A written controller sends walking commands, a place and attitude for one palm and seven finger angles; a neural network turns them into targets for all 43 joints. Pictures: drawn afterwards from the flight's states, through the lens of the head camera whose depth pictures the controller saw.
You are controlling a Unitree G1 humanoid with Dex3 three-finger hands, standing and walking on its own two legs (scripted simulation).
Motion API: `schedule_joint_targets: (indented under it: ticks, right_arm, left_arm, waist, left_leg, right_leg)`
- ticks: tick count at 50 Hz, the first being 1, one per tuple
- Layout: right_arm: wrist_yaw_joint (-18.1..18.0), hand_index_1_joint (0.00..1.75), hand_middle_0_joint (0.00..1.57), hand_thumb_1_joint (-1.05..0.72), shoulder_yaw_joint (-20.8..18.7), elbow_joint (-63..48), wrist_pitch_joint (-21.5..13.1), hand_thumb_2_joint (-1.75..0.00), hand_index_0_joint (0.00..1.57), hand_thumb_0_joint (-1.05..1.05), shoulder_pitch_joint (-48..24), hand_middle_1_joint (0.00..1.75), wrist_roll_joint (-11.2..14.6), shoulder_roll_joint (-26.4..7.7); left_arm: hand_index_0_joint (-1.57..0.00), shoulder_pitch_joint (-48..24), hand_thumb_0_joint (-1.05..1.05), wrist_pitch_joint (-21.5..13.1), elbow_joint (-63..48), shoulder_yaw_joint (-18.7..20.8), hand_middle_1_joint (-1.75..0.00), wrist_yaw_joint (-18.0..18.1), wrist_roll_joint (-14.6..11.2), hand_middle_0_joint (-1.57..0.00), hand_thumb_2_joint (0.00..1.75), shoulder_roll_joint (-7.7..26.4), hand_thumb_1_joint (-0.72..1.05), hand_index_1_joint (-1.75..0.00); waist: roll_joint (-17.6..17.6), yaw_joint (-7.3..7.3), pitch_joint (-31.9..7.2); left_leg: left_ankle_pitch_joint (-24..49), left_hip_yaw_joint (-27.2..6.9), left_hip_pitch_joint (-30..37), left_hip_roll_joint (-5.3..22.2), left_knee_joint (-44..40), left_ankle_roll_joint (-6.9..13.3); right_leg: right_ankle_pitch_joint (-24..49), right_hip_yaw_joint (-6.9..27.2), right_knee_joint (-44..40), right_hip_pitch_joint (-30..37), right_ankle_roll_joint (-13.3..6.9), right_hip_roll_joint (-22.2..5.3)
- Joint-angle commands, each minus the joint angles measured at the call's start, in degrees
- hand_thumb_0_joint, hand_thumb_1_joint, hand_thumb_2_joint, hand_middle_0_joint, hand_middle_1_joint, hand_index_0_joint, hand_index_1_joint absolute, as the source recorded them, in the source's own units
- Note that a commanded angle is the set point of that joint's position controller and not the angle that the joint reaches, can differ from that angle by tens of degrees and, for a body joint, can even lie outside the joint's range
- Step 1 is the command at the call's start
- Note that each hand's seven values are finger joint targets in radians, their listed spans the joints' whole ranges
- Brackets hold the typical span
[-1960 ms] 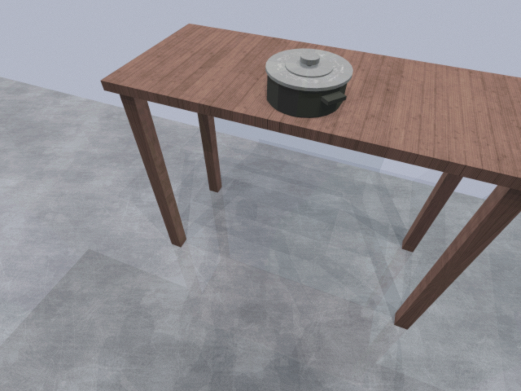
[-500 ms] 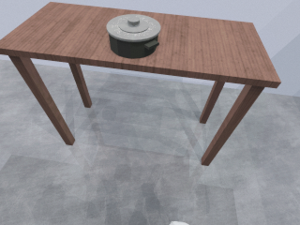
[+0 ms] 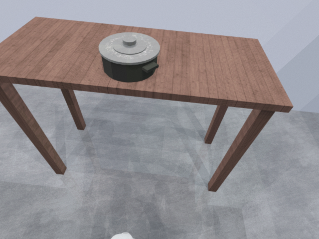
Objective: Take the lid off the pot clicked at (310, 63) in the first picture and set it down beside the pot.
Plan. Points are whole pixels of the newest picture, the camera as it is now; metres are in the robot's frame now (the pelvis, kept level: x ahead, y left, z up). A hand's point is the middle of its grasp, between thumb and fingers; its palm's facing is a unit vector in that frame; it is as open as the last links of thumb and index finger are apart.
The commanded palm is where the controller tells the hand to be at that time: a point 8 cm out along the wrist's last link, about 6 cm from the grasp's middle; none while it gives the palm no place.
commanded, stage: take the last steps up to it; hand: left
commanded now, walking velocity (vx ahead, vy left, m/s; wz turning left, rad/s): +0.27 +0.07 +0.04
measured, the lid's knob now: (129, 40) +0.68 +0.17 +0.15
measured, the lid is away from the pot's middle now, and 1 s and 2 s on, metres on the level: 0.00 0.00 0.00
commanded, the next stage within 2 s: come to a stop and stand still in 0.36 s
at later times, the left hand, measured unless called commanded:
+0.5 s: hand (102, 200) +0.25 +0.20 -0.16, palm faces +0.01 -0.98 -0.21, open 7.4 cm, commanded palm none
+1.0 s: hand (70, 219) +0.20 +0.28 -0.19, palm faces +0.10 -0.97 -0.20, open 7.3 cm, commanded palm none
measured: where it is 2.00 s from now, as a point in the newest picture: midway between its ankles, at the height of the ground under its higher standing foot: outside the picture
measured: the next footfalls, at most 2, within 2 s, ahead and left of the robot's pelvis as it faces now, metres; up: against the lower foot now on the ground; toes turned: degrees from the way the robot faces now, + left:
left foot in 0.06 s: +0.13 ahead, +0.13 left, +0.00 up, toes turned +5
right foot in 0.48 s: +0.25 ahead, -0.09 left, +0.00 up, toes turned -6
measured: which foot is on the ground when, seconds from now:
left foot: up 0.00-0.04, down 0.06-0.48, up 0.50-0.84, down 0.86-1.00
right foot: down 0.00-0.06, up 0.08-0.46, down 0.48-0.86, up 0.88-1.00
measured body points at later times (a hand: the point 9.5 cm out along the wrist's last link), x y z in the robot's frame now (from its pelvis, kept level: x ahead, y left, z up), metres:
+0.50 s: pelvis +0.15 +0.02 -0.01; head +0.17 +0.00 +0.44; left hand +0.25 +0.25 -0.14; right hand +0.10 -0.18 -0.18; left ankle +0.09 +0.13 -0.73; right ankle +0.21 -0.08 -0.74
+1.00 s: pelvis +0.16 +0.08 +0.00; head +0.19 +0.12 +0.45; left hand +0.19 +0.33 -0.17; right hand +0.25 -0.15 -0.13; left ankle +0.20 +0.16 -0.74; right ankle +0.15 -0.07 -0.67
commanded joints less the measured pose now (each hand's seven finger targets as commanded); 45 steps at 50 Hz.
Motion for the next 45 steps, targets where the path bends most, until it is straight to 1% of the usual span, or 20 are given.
schedule_joint_targets:
  ticks: [1, 3, 4, 5, 7, 10, 19, 22, 23, 24, 25, 26, 30, 34, 37, 41, 42, 43, 44, 45]
  right_arm:
    - [-0.96, 0.3, 0.2, -0.9, -0.54, -1.02, -3.19, -0.9, 0.2, 0.0, 9.27, 0.3, -0.22, -4.23]
    - [-2.15, 0.3, 0.2, -0.9, -2.38, 0.44, -3.1, -0.9, 0.2, 0.0, 20.03, 0.3, -1.16, -13.28]
    - [-2.54, 0.3, 0.2, -0.9, -1.99, 0.16, -2.18, -0.9, 0.2, 0.0, 18.29, 0.3, -1.05, -12.56]
    - [-2.35, 0.3, 0.2, -0.9, -0.99, -0.67, -2.34, -0.9, 0.2, 0.0, 13.82, 0.3, -0.95, -8.96]
    - [-2.62, 0.3, 0.2, -0.9, 0.6, -2.33, -3.22, -0.9, 0.2, 0.0, 6.75, 0.3, -0.54, -4.27]
    - [-2.98, 0.3, 0.2, -0.9, 1.07, -1.46, -4.54, -0.9, 0.2, 0.0, 6.72, 0.3, -0.17, -3.46]
    - [-2.92, 0.3, 0.2, -0.9, 0.56, 1.23, -3.63, -0.9, 0.2, 0.0, 9.96, 0.3, -0.57, -4.04]
    - [-2.81, 0.3, 0.2, -0.9, 0.89, 1.65, -3.04, -0.9, 0.2, 0.0, 9.3, 0.3, -0.18, -2.83]
    - [-2.68, 0.3, 0.2, -0.9, 1.16, 1.51, -3.01, -0.9, 0.2, 0.0, 9.25, 0.3, 0.19, -1.04]
    - [-2.57, 0.3, 0.2, -0.9, 1.33, 0.02, -2.7, -0.9, 0.2, 0.0, 10.09, 0.3, 0.19, 0.41]
    - [-3.0, 0.3, 0.2, -0.9, 1.14, -0.15, -1.99, -0.9, 0.2, 0.0, 7.48, 0.3, -0.1, -1.87]
    - [-3.28, 0.3, 0.2, -0.9, 1.31, 0.81, -1.53, -0.9, 0.2, 0.0, 7.69, 0.3, 0.18, -0.27]
    - [-3.51, 0.3, 0.2, -0.9, 0.91, 1.5, 1.46, -0.9, 0.2, 0.0, 7.16, 0.3, 0.84, 0.86]
    - [-3.03, 0.3, 0.2, -0.9, 0.05, -0.79, 2.81, -0.9, 0.2, 0.0, 3.43, 0.3, 0.33, 0.2]
    - [-2.79, 0.3, 0.2, -0.9, -0.44, -2.32, 2.75, -0.9, 0.2, 0.0, 2.09, 0.3, 0.47, -0.61]
    - [-2.66, 0.3, 0.2, -0.9, -0.54, -2.17, 1.74, -0.9, 0.2, 0.0, 5.03, 0.3, 0.37, -1.69]
    - [-2.69, 0.3, 0.2, -0.9, -0.79, -2.15, 1.13, -0.9, 0.2, 0.0, 5.72, 0.3, 0.22, -4.01]
    - [-2.74, 0.3, 0.2, -0.9, -1.5, -4.03, 0.58, -0.9, 0.2, 0.0, 4.79, 0.3, -0.42, -9.38]
    - [-3.07, 0.3, 0.2, -0.9, -1.28, -5.29, 1.24, -0.9, 0.2, 0.0, 2.93, 0.3, -0.75, -10.93]
    - [-3.33, 0.3, 0.2, -0.9, -0.61, -5.66, 1.07, -0.9, 0.2, 0.0, -0.05, 0.3, -1.05, -9.09]
  left_arm:
    - [-0.2, -2.04, 0.0, -1.12, -3.69, 2.11, -0.3, 0.49, -0.19, -0.2, 0.9, 8.88, 0.9, -0.3]
    - [-0.2, -1.69, 0.0, -0.86, -6.24, 1.04, -0.3, -0.16, -0.72, -0.2, 0.9, 3.96, 0.9, -0.3]
    - [-0.2, -5.15, 0.0, -0.99, -7.39, 0.93, -0.3, -0.1, -0.4, -0.2, 0.9, 4.42, 0.9, -0.3]
    - [-0.2, -6.25, 0.0, -1.17, -6.94, 1.1, -0.3, -0.17, -0.13, -0.2, 0.9, 4.73, 0.9, -0.3]
    - [-0.2, -5.02, 0.0, -0.6, -5.64, 0.94, -0.3, -0.69, -0.07, -0.2, 0.9, 4.24, 0.9, -0.3]
    - [-0.2, -3.23, 0.0, 0.19, -5.22, 0.66, -0.3, -0.79, -0.11, -0.2, 0.9, 3.22, 0.9, -0.3]
    - [-0.2, -12.28, 0.0, 0.26, -10.19, 0.42, -0.3, -0.35, -0.25, -0.2, 0.9, 2.3, 0.9, -0.3]
    - [-0.2, -5.23, 0.0, -0.5, -7.8, 1.11, -0.3, -0.03, -0.08, -0.2, 0.9, 4.35, 0.9, -0.3]
    - [-0.2, -0.6, 0.0, -1.15, -6.32, 1.81, -0.3, 0.54, 0.22, -0.2, 0.9, 7.43, 0.9, -0.3]
    - [-0.2, 2.63, 0.0, -1.21, -5.79, 2.62, -0.3, 1.06, -0.1, -0.2, 0.9, 12.21, 0.9, -0.3]
    - [-0.2, 2.7, 0.0, -0.95, -5.7, 1.99, -0.3, 1.58, -0.81, -0.2, 0.9, 10.89, 0.9, -0.3]
    - [-0.2, -1.79, 0.0, -1.04, -6.24, 1.45, -0.3, 2.09, -0.77, -0.2, 0.9, 9.09, 0.9, -0.3]
    - [-0.2, -8.13, 0.0, 0.12, -7.79, 1.17, -0.3, 3.08, -0.54, -0.2, 0.9, 7.97, 0.9, -0.3]
    - [-0.2, -8.29, 0.0, 1.3, -8.5, 2.3, -0.3, 3.3, -0.26, -0.2, 0.9, 10.05, 0.9, -0.3]
    - [-0.2, -10.2, 0.0, 1.92, -9.22, 2.64, -0.3, 3.1, 0.0, -0.2, 0.9, 11.36, 0.9, -0.3]
    - [-0.2, -11.73, 0.0, 2.68, -9.69, 2.51, -0.3, 2.69, -0.38, -0.2, 0.9, 11.46, 0.9, -0.3]
    - [-0.2, -10.5, 0.0, 3.08, -9.63, 1.91, -0.3, 2.55, -0.62, -0.2, 0.9, 9.66, 0.9, -0.3]
    - [-0.2, -7.84, 0.0, 3.65, -10.37, 1.4, -0.3, 2.53, -1.12, -0.2, 0.9, 5.65, 0.9, -0.3]
    - [-0.2, -8.61, 0.0, 4.03, -10.04, 1.12, -0.3, 2.94, -0.96, -0.2, 0.9, 6.36, 0.9, -0.3]
    - [-0.2, -8.56, 0.0, 4.17, -9.33, 1.27, -0.3, 2.9, -0.87, -0.2, 0.9, 6.92, 0.9, -0.3]
  waist:
    - [3.16, -5.34, 1.37]
    - [24.97, -7.52, -2.0]
    - [16.58, -7.26, 1.38]
    - [10.91, -5.27, 2.72]
    - [6.82, -1.52, 4.05]
    - [6.29, -0.27, 0.36]
    - [5.86, -2.48, 2.34]
    - [-0.31, 0.64, -0.75]
    - [-7.3, 2.53, -2.54]
    - [-18.67, 2.41, -3.63]
    - [-10.08, 2.74, -3.08]
    - [-4.57, 0.41, -2.83]
    - [-4.87, -1.67, -3.47]
    - [-4.56, -0.64, -2.43]
    - [-8.49, -0.77, -4.44]
    - [-6.69, -3.24, -5.84]
    - [-0.5, -3.36, -7.36]
    - [17.37, -2.66, -6.04]
    - [17.69, -3.61, -5.1]
    - [13.15, -2.59, -3.2]
  left_leg:
    - [1.07, 0.45, 20.57, -2.63, -13.88, 1.21]
    - [-11.59, -32.94, 28.88, 17.67, -29.95, 10.04]
    - [-14.88, -36.02, 25.26, 19.38, -32.2, 13.6]
    - [-15.98, -30.62, 18.56, 16.42, -32.52, 13.2]
    - [-10.27, -22.33, 10.32, 12.76, -33.79, 10.83]
    - [8.66, -12.8, 13.8, 9.6, -32.28, 10.63]
    - [12.13, -9.23, 14.65, 10.63, -29.1, 12.2]
    - [5.24, -5.41, 8.4, 5.5, -18.52, 7.65]
    - [-2.16, -1.41, 0.87, 0.85, -7.62, 4.65]
    - [-14.47, 3.02, -8.02, -4.55, 3.43, 1.31]
    - [-18.93, -1.3, -5.24, -2.16, 10.15, 0.42]
    - [-15.7, -3.64, -2.34, -0.95, 12.31, -0.2]
    - [-11.91, -3.72, 1.3, -1.2, 12.98, -2.02]
    - [-9.19, -2.7, 0.8, -2.36, 12.94, -2.99]
    - [-9.04, -2.64, 2.54, -2.47, 7.46, -2.99]
    - [6.28, -0.74, 13.99, -3.34, -12.66, -2.63]
    - [14.43, -4.23, 19.87, 0.72, -16.99, -1.62]
    - [30.17, -21.2, 19.86, 14.73, -22.31, 3.69]
    - [32.83, -25.46, 12.28, 18.96, -24.75, 9.3]
    - [24.6, -21.45, 8.4, 17.42, -26.42, 10.34]
  right_leg:
    - [3.41, 4.33, 6.08, -14.52, -7.05, -8.32]
    - [-14.82, -4.05, 38.04, -32.36, -2.66, 2.69]
    - [-12.76, 1.06, 46.0, -36.14, -3.58, -0.44]
    - [-7.74, 1.7, 49.1, -35.27, -4.05, -2.7]
    - [0.05, 2.44, 48.47, -31.38, -3.03, -5.19]
    - [3.67, 0.93, 41.79, -29.21, -1.1, -5.62]
    - [3.11, -2.6, 15.7, -21.07, -0.26, -4.02]
    - [8.92, -3.0, 4.36, -4.43, -0.54, -2.07]
    - [7.42, 7.35, 0.71, 4.27, -3.1, -9.53]
    - [13.83, 23.75, -5.93, 8.9, -8.86, -22.12]
    - [24.08, 23.6, -7.64, 3.58, -12.94, -25.06]
    - [30.24, 18.84, -6.55, -1.08, -13.41, -22.68]
    - [49.54, 6.55, -1.37, -5.8, -13.1, -17.66]
    - [48.85, 5.96, -1.11, -8.32, -13.59, -17.85]
    - [45.72, 5.54, 0.74, -7.26, -12.96, -17.12]
    - [32.02, 3.69, 6.73, -10.46, -7.35, -12.79]
    - [18.97, 1.08, 11.79, -14.08, -4.05, -9.03]
    - [-7.48, -3.41, 20.22, -22.96, 0.59, -1.4]
    - [-16.97, 1.75, 30.47, -20.11, 0.63, 1.08]
    - [-14.22, 4.61, 35.49, -18.65, 0.13, -0.04]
